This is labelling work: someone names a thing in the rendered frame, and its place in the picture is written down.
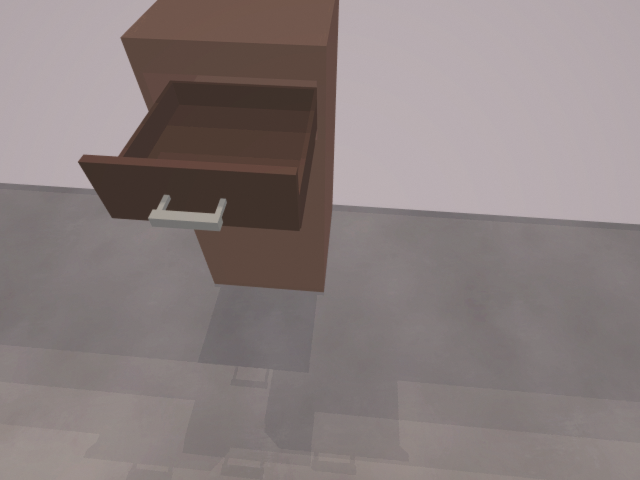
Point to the handle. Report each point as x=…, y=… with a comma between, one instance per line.
x=187, y=220

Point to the cabinet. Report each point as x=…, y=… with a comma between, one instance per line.
x=261, y=42

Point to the drawer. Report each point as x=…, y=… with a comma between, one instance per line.
x=250, y=144

